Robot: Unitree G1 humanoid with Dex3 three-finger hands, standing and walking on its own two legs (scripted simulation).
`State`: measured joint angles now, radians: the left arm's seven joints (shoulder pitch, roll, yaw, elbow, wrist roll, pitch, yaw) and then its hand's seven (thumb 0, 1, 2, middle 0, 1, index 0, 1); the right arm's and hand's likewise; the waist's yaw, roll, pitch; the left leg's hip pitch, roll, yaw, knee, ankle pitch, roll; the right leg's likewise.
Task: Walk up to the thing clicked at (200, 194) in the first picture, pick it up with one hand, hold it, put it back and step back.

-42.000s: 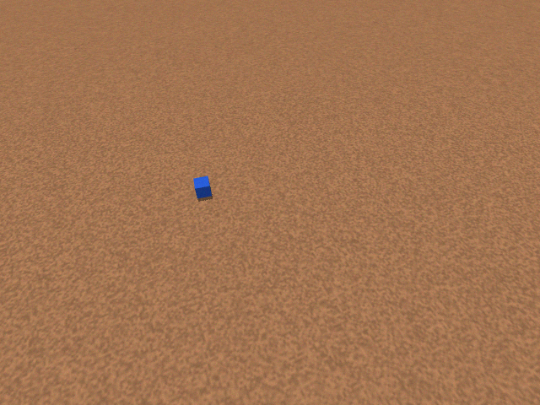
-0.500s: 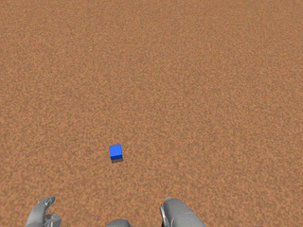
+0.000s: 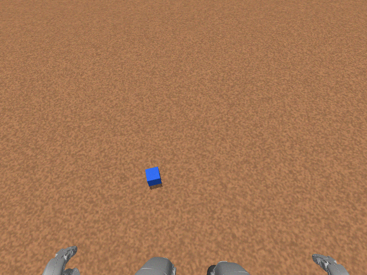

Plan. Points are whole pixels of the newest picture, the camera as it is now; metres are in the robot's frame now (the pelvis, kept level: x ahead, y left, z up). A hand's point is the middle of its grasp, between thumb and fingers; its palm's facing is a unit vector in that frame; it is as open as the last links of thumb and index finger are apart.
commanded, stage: step back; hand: left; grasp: from above
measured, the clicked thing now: (153, 176) +0.64 +0.22 -0.73
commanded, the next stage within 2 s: none
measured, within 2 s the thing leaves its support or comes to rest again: neither
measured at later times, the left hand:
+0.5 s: hand out of the picture -0.08 +0.26 -0.17, palm faces -0.03 -0.91 -0.41, open 7.4 cm
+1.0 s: hand out of the picture -0.21 +0.22 -0.15, palm faces +0.04 -0.93 -0.36, open 7.4 cm
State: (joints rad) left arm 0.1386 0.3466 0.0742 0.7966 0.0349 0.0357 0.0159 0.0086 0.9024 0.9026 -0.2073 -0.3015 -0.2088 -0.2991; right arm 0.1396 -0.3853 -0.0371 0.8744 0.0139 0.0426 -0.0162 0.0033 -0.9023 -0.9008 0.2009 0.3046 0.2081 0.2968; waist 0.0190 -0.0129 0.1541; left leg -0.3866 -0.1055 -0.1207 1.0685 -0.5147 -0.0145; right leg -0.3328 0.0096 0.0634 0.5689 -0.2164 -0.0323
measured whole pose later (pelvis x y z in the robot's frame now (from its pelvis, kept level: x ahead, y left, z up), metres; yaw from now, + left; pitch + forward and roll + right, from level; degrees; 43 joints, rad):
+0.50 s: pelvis -0.16 -0.02 -0.02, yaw -3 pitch -2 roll +0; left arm 0.21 0.41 0.11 0.84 0.02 0.06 0.00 0.01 0.91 0.90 -0.20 -0.30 -0.20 -0.30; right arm 0.09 -0.39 -0.04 0.79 -0.02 0.03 -0.01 0.00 -0.90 -0.90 0.20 0.31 0.21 0.30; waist 0.03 -0.02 0.18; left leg -0.43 0.08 -0.01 0.68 -0.22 -0.03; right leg -0.23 0.02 0.09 0.68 -0.42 0.02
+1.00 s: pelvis -0.32 -0.05 +0.00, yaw +2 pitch -2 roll -1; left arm 0.13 0.39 0.08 0.79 0.01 0.08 0.01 0.01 0.91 0.90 -0.20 -0.30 -0.21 -0.30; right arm 0.18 -0.34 -0.02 0.86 -0.04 0.03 -0.01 0.01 -0.90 -0.90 0.20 0.31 0.21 0.30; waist 0.00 -0.04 0.16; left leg -0.31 0.01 -0.03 0.60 -0.26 0.02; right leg -0.49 0.11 0.14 1.20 -0.51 -0.01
